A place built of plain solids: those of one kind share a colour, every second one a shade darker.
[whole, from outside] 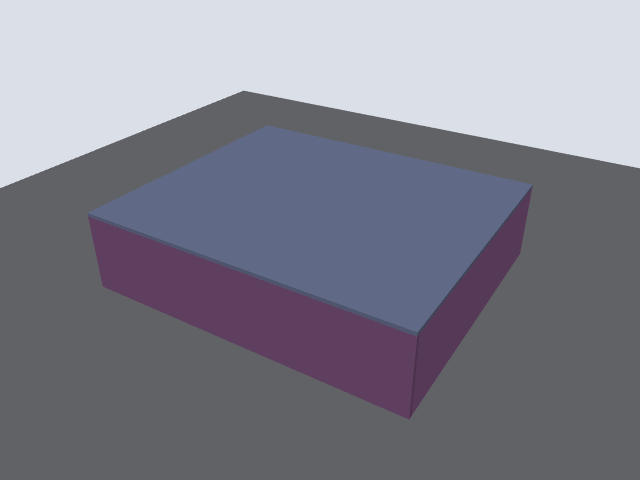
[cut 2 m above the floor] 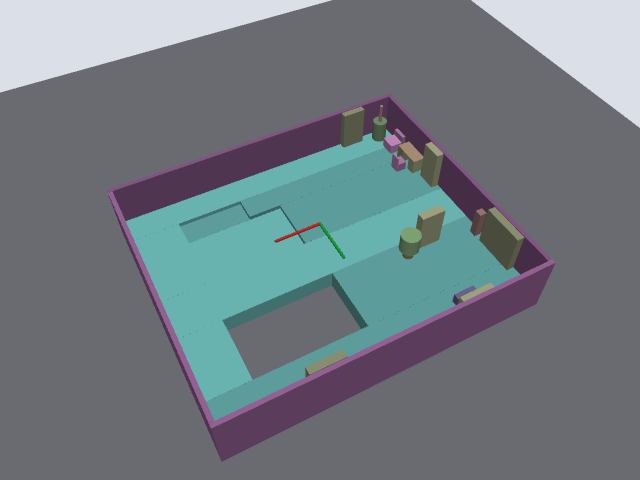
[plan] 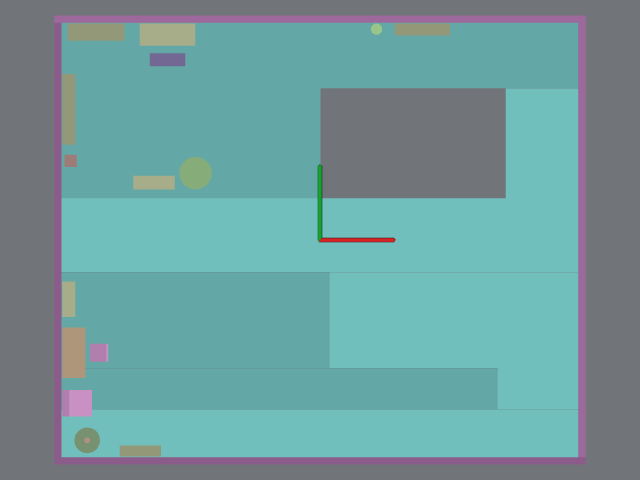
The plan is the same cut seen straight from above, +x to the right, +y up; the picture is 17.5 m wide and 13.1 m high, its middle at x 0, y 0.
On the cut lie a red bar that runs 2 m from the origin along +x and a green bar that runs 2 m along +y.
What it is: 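A home; one open living floor with 2 sunken areas, their rims bare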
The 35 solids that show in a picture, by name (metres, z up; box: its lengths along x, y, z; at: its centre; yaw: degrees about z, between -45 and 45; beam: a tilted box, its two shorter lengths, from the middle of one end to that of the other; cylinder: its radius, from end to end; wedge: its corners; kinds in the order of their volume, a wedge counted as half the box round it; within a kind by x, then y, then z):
{
 "floor_1": {"box": [7.07, 3.0, 0.94], "at": [-3.52, 2.64, 0.42]},
 "floor_2": {"box": [7.32, 2.62, 0.94], "at": [-3.39, -2.19, 0.42]},
 "floor_3": {"box": [8.87, 1.13, 0.94], "at": [-2.62, -4.06, 0.42]},
 "floor_4": {"box": [14.11, 1.31, 0.94], "at": [0.0, -5.28, 0.42]},
 "floor_5": {"box": [14.11, 2.02, 0.94], "at": [0.0, 0.13, 0.42]},
 "floor_6": {"box": [14.11, 1.79, 0.94], "at": [0.0, 5.04, 0.42]},
 "floor_7": {"box": [4.58, 2.62, 0.74], "at": [2.56, -2.19, 0.32]},
 "floor_8": {"box": [3.04, 1.13, 0.74], "at": [3.33, -4.06, 0.32]},
 "floor_9": {"box": [2.2, 3.74, 0.94], "at": [5.95, -2.75, 0.42]},
 "floor_10": {"box": [1.99, 3.0, 0.94], "at": [6.06, 2.64, 0.42]},
 "wall_1": {"box": [0.2, 11.86, 3.47], "at": [-7.15, 0.0, 1.69]},
 "wall_2": {"box": [14.51, 0.2, 3.47], "at": [0.0, -6.03, 1.69]},
 "wall_3": {"box": [14.51, 0.2, 3.47], "at": [0.0, 6.03, 1.69]},
 "wall_4": {"box": [0.2, 11.86, 3.47], "at": [7.15, 0.0, 1.69]},
 "roof_1": {"box": [14.51, 12.26, 0.16], "at": [0.0, 0.0, 3.5]},
 "case_1": {"box": [0.36, 0.97, 2.18], "at": [-6.86, -1.62, 1.98]},
 "case_2": {"box": [0.35, 1.93, 2.0], "at": [-6.86, 3.56, 1.89]},
 "case_3": {"box": [0.64, 0.44, 0.7], "at": [-6.72, -3.55, 1.24]},
 "case_4": {"box": [0.64, 0.44, 0.7], "at": [-6.72, -2.61, 1.24]},
 "case_5": {"box": [1.55, 0.48, 0.65], "at": [-6.11, 5.67, 1.22]},
 "case_6": {"box": [1.13, 0.3, 2.17], "at": [-4.9, -5.76, 1.98]},
 "case_7": {"box": [1.13, 0.38, 1.94], "at": [-4.53, 1.57, 1.86]},
 "case_8": {"box": [1.51, 0.61, 1.18], "at": [-4.16, 5.6, 1.48]},
 "case_9": {"box": [1.5, 0.33, 2.07], "at": [2.8, 5.75, 1.92]},
 "bush_1": {"cylinder": 0.44, "from": [-3.4, 1.82, 1.37], "to": [-3.4, 1.82, 2.24]},
 "bush_2": {"cylinder": 0.15, "from": [1.54, 5.76, 1.39], "to": [1.54, 5.76, 2.08]},
 "chair_1": {"box": [0.19, 0.73, 0.8], "at": [-6.94, -4.46, 1.29]},
 "chair_2": {"box": [0.62, 0.73, 0.48], "at": [-6.53, -4.46, 1.13]},
 "chair_3": {"box": [0.44, 0.5, 0.46], "at": [-6.06, -3.08, 1.12]},
 "chair_4": {"box": [0.06, 0.5, 0.84], "at": [-5.81, -3.08, 1.31]},
 "stove_1": {"cylinder": 0.35, "from": [-6.35, -5.47, 0.89], "to": [-6.35, -5.47, 1.96]},
 "bench_1": {"box": [0.97, 0.36, 0.48], "at": [-4.16, 4.92, 1.13]},
 "totem_1": {"box": [0.34, 0.34, 1.36], "at": [-6.8, 2.16, 1.57]},
 "table_1": {"box": [0.64, 1.38, 0.04], "at": [-6.72, -3.08, 1.61]},
 "flue_1": {"cylinder": 0.08, "from": [-6.35, -5.47, 1.96], "to": [-6.35, -5.47, 3.42]}
}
